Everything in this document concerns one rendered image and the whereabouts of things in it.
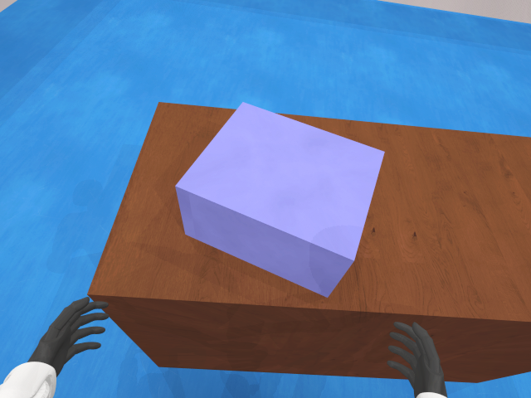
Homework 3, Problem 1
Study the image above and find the robot right hand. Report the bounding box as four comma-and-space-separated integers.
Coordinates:
387, 322, 448, 398

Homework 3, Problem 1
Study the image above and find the carton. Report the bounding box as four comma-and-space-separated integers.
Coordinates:
175, 102, 385, 298

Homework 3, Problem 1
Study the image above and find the robot left forearm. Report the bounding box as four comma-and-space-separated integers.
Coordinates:
0, 362, 56, 398

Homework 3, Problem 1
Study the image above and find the pedestal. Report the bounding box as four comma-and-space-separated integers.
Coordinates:
87, 102, 531, 383

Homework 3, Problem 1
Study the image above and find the robot left hand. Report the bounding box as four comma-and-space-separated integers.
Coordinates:
28, 297, 109, 377

